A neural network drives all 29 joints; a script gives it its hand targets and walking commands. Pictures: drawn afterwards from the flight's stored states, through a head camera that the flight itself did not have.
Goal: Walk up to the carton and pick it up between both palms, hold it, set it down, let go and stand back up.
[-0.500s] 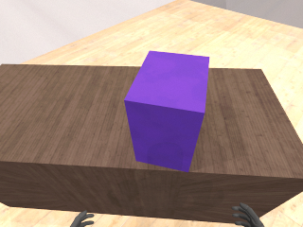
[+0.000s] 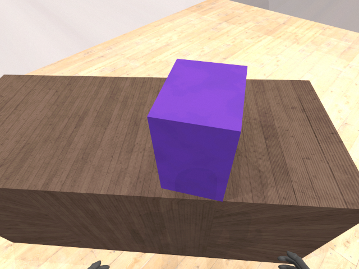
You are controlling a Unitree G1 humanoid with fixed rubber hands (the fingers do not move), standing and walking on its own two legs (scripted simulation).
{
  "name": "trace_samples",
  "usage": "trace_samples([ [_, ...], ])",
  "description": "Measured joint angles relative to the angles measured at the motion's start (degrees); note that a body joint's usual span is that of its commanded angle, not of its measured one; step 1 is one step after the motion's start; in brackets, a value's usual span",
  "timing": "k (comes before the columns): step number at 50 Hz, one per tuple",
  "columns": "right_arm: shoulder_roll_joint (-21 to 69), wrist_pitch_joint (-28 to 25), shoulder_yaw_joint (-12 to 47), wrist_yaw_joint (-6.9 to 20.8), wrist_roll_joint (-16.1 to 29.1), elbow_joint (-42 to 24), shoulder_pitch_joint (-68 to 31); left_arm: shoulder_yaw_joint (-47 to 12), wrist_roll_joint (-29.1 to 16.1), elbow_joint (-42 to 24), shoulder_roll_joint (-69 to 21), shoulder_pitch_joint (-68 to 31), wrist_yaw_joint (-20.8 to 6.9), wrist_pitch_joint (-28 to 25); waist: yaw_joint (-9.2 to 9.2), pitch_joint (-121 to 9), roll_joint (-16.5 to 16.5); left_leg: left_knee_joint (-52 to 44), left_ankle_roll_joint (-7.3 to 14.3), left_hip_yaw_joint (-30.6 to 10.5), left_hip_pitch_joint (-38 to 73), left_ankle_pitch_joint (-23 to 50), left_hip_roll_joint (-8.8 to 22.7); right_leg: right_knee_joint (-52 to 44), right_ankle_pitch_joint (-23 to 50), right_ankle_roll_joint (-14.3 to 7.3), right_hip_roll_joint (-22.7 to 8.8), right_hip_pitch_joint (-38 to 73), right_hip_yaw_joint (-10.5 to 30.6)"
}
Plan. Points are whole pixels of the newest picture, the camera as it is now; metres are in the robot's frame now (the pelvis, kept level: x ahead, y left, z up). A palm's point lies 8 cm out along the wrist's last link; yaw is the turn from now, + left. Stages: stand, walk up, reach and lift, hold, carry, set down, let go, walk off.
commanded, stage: stand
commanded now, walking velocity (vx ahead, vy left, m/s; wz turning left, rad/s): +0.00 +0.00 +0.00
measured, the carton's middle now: (200, 132) +0.46 -0.03 +0.04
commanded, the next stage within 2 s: walk up in 0.36 s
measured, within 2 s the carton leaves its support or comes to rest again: neither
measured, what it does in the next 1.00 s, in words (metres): stands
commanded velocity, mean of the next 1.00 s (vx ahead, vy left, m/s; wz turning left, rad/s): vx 0.00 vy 0.00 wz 0.00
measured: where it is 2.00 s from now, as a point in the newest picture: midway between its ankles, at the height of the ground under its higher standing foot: outside the picture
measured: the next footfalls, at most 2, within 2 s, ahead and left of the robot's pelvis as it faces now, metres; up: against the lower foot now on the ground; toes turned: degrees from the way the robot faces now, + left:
none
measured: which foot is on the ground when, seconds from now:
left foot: down 0.00-1.00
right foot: down 0.00-1.00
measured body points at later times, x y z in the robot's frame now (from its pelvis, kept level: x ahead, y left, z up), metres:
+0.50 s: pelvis +0.00 +0.00 +0.00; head +0.01 +0.00 +0.45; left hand +0.11 +0.25 -0.11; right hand +0.11 -0.25 -0.11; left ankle +0.02 +0.12 -0.73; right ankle +0.02 -0.12 -0.73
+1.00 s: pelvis -0.02 +0.01 +0.00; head -0.01 +0.01 +0.45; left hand +0.13 +0.26 -0.10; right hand +0.09 -0.26 -0.11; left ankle +0.02 +0.12 -0.73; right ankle +0.02 -0.12 -0.73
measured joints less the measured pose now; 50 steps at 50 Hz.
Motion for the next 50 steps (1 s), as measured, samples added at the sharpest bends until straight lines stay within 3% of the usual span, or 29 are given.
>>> trace_samples([
  [30,-0.5,0.1,0.6,-0.2,0.1,1.4,1.0,-0.5,-0.2,1.2,0.5,0.4,0.2,0.1,-0.02,-0.4,0.0,-1.3,-0.2,0.0,0.6,0.6,0.2,-1.1,0.5,-0.2,0.2,0.5,0.0],
  [50,-2.4,1.9,0.3,0.1,0.4,1.2,-2.1,0.2,0.2,-2.0,2.0,0.4,0.5,0.2,0.10,0.3,0.1,1.4,1.0,5.2,-1.0,-0.2,1.3,2.2,1.5,0.8,1.4,-3.4,5.2],
])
